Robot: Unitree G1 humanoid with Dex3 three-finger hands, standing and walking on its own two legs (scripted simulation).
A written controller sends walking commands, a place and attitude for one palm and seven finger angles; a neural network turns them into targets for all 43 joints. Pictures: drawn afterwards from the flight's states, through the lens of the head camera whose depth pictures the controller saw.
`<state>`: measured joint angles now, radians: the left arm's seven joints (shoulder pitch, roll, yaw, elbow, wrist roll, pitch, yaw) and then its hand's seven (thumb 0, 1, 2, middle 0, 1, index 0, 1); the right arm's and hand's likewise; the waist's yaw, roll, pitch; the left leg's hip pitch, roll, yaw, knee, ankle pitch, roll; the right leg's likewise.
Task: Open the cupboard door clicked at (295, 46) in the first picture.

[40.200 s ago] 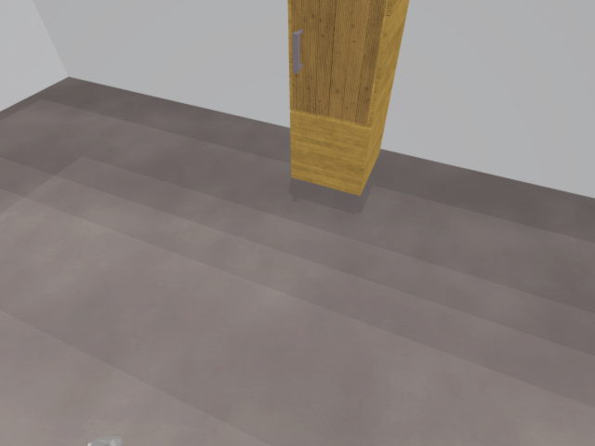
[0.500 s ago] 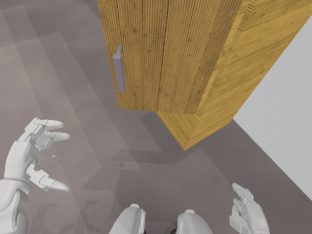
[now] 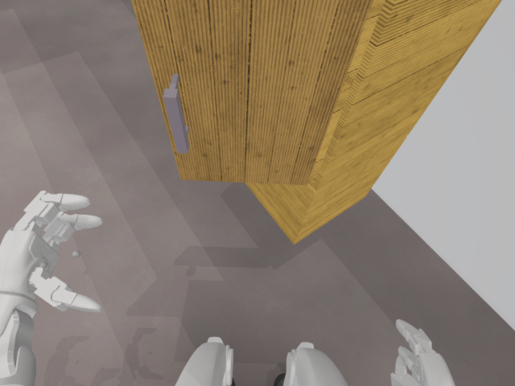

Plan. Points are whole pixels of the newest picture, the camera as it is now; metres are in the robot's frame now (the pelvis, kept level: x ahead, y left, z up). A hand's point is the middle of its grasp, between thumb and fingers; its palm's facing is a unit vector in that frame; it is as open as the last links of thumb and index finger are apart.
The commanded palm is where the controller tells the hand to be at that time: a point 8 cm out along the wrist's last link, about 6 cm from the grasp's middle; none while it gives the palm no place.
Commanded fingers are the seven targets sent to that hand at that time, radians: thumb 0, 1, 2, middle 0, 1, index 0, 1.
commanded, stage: raise the hand with hooked fingers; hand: left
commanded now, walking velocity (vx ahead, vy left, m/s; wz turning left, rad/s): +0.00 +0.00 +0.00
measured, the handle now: (179, 116) +0.57 +0.18 +0.02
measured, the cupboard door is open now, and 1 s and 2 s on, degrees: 54 54 54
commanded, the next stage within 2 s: move the hooked fingers beside the handle in 0.14 s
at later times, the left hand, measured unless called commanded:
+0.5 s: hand (91, 228) +0.33 +0.26 +0.03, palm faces +0.02 -1.00 -0.03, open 14.0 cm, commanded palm +0.31 +0.31 +0.04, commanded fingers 0.00 -0.50 0.30 -0.30 -1.20 -0.30 -1.20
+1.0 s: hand (114, 185) +0.40 +0.25 +0.03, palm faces +0.02 -1.00 -0.02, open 14.0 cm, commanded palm +0.38 +0.30 +0.03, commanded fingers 0.00 -0.50 0.30 -0.30 -1.20 -0.30 -1.20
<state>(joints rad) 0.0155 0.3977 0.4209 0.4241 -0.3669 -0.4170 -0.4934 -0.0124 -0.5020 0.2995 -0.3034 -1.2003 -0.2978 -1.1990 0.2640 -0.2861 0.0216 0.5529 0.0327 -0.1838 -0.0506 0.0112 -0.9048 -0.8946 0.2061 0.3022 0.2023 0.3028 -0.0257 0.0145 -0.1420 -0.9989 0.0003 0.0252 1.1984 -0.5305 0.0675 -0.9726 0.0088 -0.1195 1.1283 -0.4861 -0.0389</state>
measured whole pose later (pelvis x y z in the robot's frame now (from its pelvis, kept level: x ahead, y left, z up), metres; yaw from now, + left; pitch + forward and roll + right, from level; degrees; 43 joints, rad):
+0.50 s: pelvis +0.00 -0.01 -0.01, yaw +0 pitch +20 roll -3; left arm -0.17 0.43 0.43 0.56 -0.34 -0.39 -0.51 -0.01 -0.50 0.30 -0.30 -1.20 -0.30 -1.20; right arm 0.23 -0.28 0.04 0.57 0.04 -0.17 -0.07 0.01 -0.90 -0.89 0.21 0.30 0.20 0.30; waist -0.02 0.01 -0.14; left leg -1.04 0.01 0.01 1.24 -0.55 0.05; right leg -1.01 0.02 -0.13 1.17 -0.51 -0.05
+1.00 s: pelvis +0.00 +0.00 -0.01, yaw -1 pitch +22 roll -3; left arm -0.44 0.46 0.44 0.81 -0.25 -0.42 -0.44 -0.01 -0.50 0.30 -0.30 -1.20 -0.30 -1.20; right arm 0.29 -0.28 0.03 0.60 0.03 -0.08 -0.04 0.01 -0.91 -0.89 0.21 0.30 0.20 0.30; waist -0.07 0.01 -0.15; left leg -1.07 0.01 0.04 1.23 -0.54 0.07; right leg -1.05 0.02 -0.10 1.16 -0.49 -0.04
